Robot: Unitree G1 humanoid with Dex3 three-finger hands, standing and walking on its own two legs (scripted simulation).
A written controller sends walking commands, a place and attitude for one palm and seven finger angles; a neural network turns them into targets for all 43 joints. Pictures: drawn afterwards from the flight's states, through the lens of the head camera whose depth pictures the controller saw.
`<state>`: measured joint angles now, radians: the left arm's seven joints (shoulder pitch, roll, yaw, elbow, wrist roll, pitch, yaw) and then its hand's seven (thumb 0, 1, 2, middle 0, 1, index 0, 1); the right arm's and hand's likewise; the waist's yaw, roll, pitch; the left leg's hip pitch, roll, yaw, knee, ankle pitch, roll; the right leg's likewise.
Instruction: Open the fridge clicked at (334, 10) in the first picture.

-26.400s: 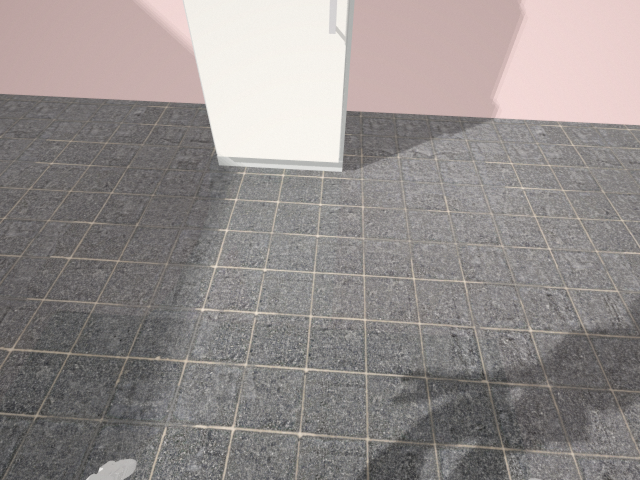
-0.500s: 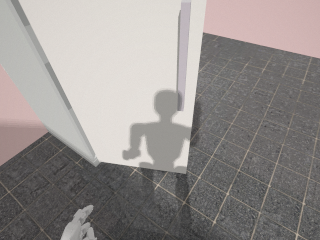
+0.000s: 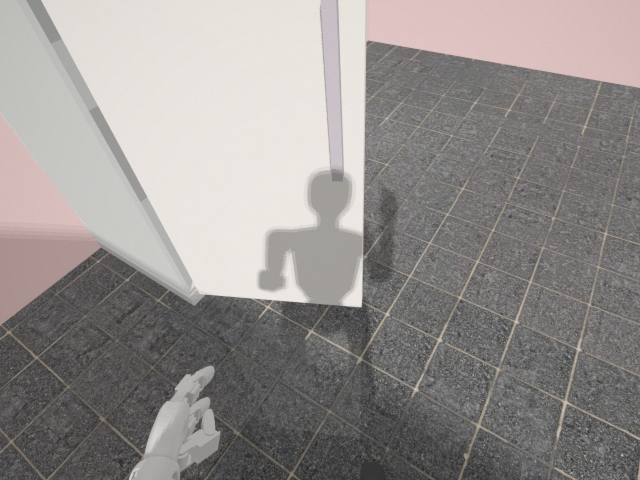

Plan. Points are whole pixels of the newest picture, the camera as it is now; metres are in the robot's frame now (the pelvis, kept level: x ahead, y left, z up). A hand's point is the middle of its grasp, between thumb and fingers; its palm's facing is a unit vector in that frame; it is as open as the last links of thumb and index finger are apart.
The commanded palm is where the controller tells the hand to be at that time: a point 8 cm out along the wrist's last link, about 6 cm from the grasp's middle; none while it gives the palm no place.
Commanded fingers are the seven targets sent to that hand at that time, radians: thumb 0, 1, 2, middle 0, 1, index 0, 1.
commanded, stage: stop stepping back and stand still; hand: right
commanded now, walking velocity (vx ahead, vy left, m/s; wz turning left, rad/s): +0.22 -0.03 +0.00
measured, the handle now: (335, 92) +0.75 -0.02 +0.12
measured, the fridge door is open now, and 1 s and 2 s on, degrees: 65 65 65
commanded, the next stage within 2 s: let the arm hang, fingers relaxed in 0.72 s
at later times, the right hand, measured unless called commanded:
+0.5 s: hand out of the picture +0.14 -0.23 +0.18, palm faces +0.33 +0.77 -0.54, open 7.4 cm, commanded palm +0.10 -0.28 +0.18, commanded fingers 0.00 -0.90 -0.90 0.20 0.30 0.20 0.30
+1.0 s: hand out of the picture +0.13 -0.26 -0.07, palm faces +0.01 +0.91 -0.42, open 7.4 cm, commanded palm none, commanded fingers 0.00 -0.90 -0.90 0.20 0.30 0.20 0.30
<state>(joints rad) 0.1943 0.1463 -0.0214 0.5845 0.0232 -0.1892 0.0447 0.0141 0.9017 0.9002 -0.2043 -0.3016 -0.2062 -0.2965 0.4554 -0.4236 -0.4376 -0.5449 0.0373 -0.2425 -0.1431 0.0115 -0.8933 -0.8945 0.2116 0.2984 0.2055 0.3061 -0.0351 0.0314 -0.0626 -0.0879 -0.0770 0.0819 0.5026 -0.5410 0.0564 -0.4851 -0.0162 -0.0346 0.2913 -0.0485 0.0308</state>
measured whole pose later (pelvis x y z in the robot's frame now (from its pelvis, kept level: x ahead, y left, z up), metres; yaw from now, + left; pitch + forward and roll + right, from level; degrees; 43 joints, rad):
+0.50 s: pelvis -0.06 +0.01 -0.01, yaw +4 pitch -1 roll -1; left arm 0.34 0.19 -0.01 0.61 0.03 -0.12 0.07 0.02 0.90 0.90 -0.20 -0.30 -0.21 -0.30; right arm 0.62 -0.48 -0.43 -0.55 0.01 -0.18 -0.14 0.01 -0.89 -0.89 0.22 0.30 0.21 0.31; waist 0.03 0.03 -0.07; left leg -0.27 -0.03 0.11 0.55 -0.39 0.10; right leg -0.45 -0.01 -0.07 0.73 -0.41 0.00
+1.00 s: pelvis -0.06 -0.02 -0.01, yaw +0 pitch +0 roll -1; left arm 0.15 0.33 0.00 0.76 0.03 -0.02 -0.02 0.01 0.91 0.90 -0.20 -0.30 -0.20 -0.30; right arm 0.25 -0.33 -0.05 0.42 -0.04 0.01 0.00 0.00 -0.90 -0.89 0.20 0.30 0.20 0.30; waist 0.00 -0.05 -0.02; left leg -0.32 0.06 0.16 0.65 -0.34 0.04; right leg -0.31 -0.02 -0.09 0.61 -0.31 -0.01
